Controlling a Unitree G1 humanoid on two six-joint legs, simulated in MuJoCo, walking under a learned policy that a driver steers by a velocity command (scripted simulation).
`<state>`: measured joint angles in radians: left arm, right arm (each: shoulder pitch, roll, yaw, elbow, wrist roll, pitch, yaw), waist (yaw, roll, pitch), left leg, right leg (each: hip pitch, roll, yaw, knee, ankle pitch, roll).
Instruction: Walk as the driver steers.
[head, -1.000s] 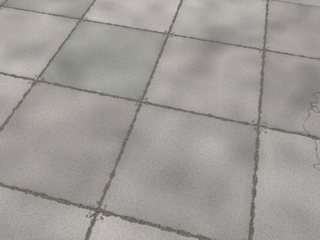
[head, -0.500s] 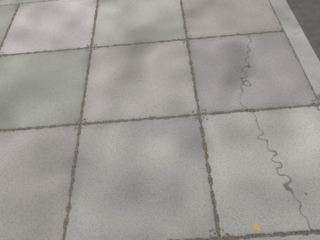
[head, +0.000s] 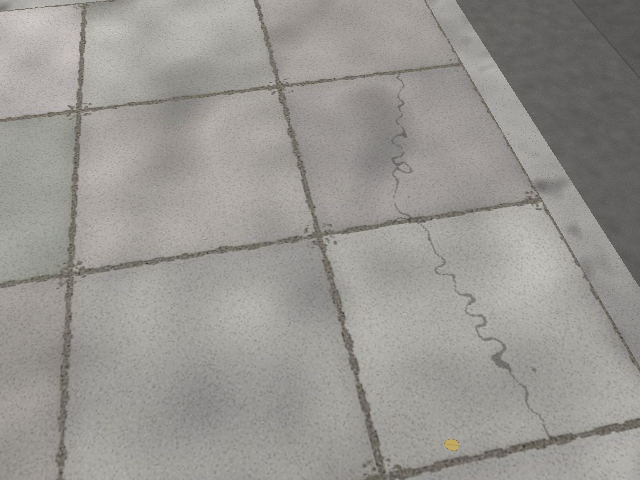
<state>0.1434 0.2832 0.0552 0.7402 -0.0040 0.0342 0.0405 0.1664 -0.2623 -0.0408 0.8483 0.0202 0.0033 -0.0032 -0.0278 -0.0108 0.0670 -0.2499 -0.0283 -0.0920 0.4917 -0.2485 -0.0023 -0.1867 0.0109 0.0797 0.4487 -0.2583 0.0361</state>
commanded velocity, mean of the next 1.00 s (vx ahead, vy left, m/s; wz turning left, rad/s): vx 0.16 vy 0.00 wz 0.35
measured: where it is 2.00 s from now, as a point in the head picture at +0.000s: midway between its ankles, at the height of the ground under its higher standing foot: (239, 379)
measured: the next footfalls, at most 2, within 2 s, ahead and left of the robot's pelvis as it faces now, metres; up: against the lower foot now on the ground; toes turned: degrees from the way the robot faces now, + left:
left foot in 0.32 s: +0.02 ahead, +0.13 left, +0.00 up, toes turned +13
right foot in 0.86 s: +0.18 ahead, -0.04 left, +0.00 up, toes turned +28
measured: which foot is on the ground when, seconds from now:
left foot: down 0.00-0.02, up 0.04-0.30, down 0.32-0.86, up 0.88-1.00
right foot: down 0.00-0.34, up 0.36-0.84, down 0.86-1.00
